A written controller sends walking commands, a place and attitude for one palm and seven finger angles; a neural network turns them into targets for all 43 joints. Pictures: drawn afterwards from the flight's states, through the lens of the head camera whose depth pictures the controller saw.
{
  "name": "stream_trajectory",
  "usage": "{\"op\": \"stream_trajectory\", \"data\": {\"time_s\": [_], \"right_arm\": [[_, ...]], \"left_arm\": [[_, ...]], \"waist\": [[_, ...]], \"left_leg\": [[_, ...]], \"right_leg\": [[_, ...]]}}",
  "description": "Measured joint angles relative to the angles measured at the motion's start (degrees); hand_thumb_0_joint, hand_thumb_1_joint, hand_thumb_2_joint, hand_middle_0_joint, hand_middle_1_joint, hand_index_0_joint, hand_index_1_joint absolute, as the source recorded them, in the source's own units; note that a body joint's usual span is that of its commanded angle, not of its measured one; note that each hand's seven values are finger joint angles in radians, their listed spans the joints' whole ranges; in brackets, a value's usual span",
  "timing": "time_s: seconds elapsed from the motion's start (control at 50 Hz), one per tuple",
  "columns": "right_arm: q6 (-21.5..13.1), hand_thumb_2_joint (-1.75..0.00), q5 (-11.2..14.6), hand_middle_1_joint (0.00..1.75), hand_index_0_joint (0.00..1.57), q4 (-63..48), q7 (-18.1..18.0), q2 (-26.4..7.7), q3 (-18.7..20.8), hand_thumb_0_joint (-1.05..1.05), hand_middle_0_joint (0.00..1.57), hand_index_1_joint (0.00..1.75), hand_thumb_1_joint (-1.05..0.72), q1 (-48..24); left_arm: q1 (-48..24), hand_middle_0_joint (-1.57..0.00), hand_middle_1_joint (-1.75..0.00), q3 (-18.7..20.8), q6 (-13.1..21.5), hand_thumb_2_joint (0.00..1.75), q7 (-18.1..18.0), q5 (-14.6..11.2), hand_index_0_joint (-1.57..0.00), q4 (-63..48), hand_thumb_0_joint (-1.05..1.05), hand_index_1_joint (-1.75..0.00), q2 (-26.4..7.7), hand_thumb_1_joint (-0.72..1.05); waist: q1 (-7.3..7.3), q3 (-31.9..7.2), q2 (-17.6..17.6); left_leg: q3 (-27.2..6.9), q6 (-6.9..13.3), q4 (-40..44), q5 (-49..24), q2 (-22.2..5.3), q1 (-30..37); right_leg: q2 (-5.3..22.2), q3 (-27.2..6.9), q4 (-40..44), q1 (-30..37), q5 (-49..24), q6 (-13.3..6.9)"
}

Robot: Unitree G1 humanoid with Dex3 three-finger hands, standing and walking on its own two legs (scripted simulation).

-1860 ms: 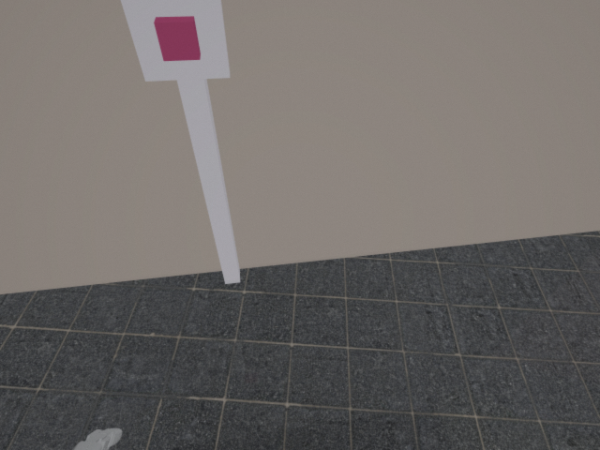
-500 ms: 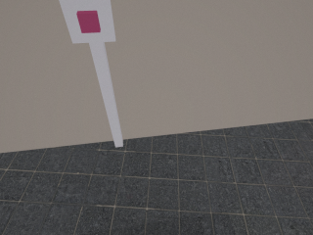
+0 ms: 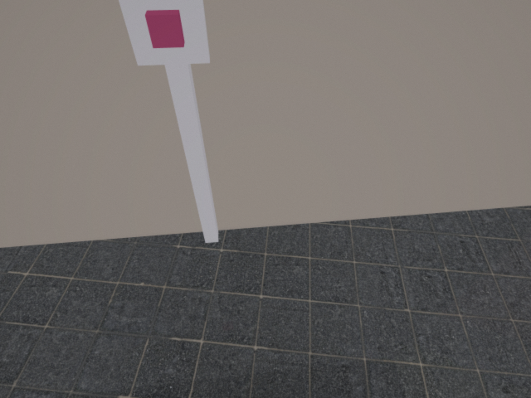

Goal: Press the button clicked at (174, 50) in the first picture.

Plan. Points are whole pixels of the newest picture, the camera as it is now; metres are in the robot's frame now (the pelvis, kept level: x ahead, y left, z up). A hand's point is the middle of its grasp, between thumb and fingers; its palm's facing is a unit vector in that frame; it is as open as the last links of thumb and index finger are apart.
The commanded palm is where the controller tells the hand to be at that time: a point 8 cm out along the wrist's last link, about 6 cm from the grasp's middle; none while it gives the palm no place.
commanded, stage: turn to face it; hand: left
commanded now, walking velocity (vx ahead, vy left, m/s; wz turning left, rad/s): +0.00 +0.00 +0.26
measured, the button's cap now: (165, 28) +0.83 +0.28 +0.18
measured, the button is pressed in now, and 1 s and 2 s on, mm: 0 0 0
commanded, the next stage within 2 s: take the last steps up to it in 0.18 s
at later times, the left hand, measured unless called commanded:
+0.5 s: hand out of the picture -0.02 +0.20 -0.18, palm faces +0.16 -0.96 -0.23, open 7.4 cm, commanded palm none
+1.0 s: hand (129, 395) +0.16 +0.25 -0.18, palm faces +0.13 -0.98 -0.15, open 7.3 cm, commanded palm none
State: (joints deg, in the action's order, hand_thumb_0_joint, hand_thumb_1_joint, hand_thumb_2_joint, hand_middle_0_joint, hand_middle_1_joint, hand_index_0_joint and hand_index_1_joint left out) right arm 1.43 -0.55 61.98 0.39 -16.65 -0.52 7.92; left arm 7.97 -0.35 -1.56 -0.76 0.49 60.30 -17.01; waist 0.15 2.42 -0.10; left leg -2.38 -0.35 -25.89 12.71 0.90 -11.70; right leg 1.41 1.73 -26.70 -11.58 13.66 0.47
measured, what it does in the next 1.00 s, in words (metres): walks ahead: left foot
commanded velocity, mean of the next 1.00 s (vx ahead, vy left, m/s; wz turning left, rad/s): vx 0.22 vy -0.04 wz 0.06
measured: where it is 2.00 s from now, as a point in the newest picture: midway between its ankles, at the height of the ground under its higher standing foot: (261, 375)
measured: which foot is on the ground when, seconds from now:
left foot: down 0.00-0.44, up 0.46-0.70, down 0.72-1.00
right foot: down 0.00-0.72, up 0.74-1.00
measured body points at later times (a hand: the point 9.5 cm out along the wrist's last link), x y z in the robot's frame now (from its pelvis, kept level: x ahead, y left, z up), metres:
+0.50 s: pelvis +0.01 +0.00 +0.00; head +0.00 +0.01 +0.45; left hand -0.03 +0.25 -0.16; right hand +0.06 -0.24 -0.15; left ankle +0.00 +0.12 -0.71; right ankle +0.01 -0.12 -0.74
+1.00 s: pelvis +0.14 +0.07 +0.00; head +0.16 +0.09 +0.45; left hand +0.15 +0.30 -0.16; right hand +0.09 -0.14 -0.15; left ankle +0.05 +0.15 -0.74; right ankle +0.21 -0.06 -0.67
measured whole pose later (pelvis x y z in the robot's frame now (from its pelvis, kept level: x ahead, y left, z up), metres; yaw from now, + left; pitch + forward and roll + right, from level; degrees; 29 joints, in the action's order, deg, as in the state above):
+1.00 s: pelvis +0.14 +0.07 +0.00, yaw +6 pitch +0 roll +0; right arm -3.6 -1.2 65.2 -1.3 -5.4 0.8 24.5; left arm 13.6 3.2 -0.5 1.2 1.6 60.9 -11.0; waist 1.0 1.4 -2.4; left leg 10.1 1.2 -19.1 18.2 -1.5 -1.0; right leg 6.1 4.7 -58.6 -33.1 12.5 1.4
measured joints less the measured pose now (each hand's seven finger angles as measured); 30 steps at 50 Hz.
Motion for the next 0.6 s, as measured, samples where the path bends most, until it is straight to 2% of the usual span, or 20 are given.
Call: {"op": "stream_trajectory", "data": {"time_s": [0.18,0.3,0.38,0.42,0.44,0.48,0.54,0.6], "right_arm": [[1.06,-0.9,-0.08,0.3,0.2,-1.45,0.5,4.58,0.11,0.01,0.2,0.29,-0.91,2.43],[1.02,-0.9,-0.24,0.3,0.2,-2.34,0.44,6.31,0.5,0.01,0.2,0.29,-0.91,3.97],[0.76,-0.9,-0.32,0.3,0.2,-2.22,0.12,6.69,0.75,0.01,0.2,0.29,-0.91,5.05],[0.86,-0.9,-0.49,0.3,0.2,-2.06,0.01,6.56,1.02,0.01,0.2,0.29,-0.91,6.06],[1.0,-0.9,-0.55,0.3,0.2,-2.11,-0.05,6.46,1.13,0.01,0.2,0.29,-0.91,6.67],[1.2,-0.9,-0.72,0.3,0.2,-1.99,0.06,6.4,1.54,0.01,0.2,0.29,-0.91,7.52],[0.74,-0.9,-0.87,0.3,0.2,-1.87,0.6,5.56,2.4,0.01,0.2,0.29,-0.91,7.99],[0.32,-0.9,-0.78,0.3,0.2,-2.36,0.96,4.77,3.17,0.01,0.19,0.29,-0.91,8.08]], "left_arm": [[2.98,-0.2,-0.3,0.08,-1.01,0.9,-0.11,0.1,-0.2,-1.23,0.0,-0.3,3.66,0.9],[4.13,-0.2,-0.3,1.02,-1.35,0.9,-0.34,0.22,-0.2,-1.77,0.0,-0.3,4.05,0.9],[5.66,-0.2,-0.3,1.45,-0.46,0.9,-0.25,0.63,-0.2,-1.22,0.0,-0.3,3.94,0.91],[7.25,-0.2,-0.3,1.59,0.04,0.9,0.13,1.01,-0.2,-0.84,0.0,-0.3,4.08,0.91],[8.23,-0.2,-0.3,1.71,0.32,0.9,0.26,1.18,-0.2,-0.89,0.0,-0.3,4.14,0.91],[10.18,-0.2,-0.3,1.98,1.12,0.9,0.19,1.14,-0.2,-0.9,0.0,-0.3,4.12,0.91],[13.05,-0.2,-0.3,2.08,2.26,0.9,0.19,1.06,-0.2,0.46,0.0,-0.3,4.68,0.91],[15.37,-0.2,-0.3,1.93,2.49,0.9,0.35,1.34,-0.2,2.01,0.0,-0.3,5.55,0.91]], "waist": [[-0.2,0.79,-0.29],[-0.43,1.13,-1.38],[-0.56,0.27,-1.05],[-0.69,-1.16,-0.46],[-0.87,-2.04,-0.35],[-1.5,-3.21,-1.11],[-1.88,-4.13,-1.5],[-1.73,-4.8,-1.32]], "left_leg": [[-1.81,0.33,-5.66,1.59,0.95,-4.68],[-2.76,0.82,-7.09,1.58,1.92,-6.96],[-3.86,0.79,-6.16,1.23,1.87,-6.51],[-4.42,1.06,-7.05,4.15,1.62,-6.45],[-4.44,1.45,-8.6,7.87,1.55,-6.97],[-1.65,1.7,-15.37,11.28,1.13,-9.15],[2.42,1.63,-24.53,10.16,-0.8,-12.02],[5.48,1.12,-24.87,8.74,-3.05,-12.53]], "right_leg": [[0.86,1.82,-4.29,-3.23,1.68,0.19],[1.72,2.65,-6.19,-5.26,2.36,0.66],[0.59,2.13,-6.34,-4.78,5.36,0.48],[0.08,2.5,-5.53,-3.82,6.4,-0.01],[0.03,2.79,-5.07,-3.49,6.3,-0.46],[0.67,3.15,-3.5,-2.36,3.84,-1.24],[1.6,3.85,-0.59,0.55,2.57,-0.95],[2.41,4.74,1.62,2.93,3.1,0.07]]}}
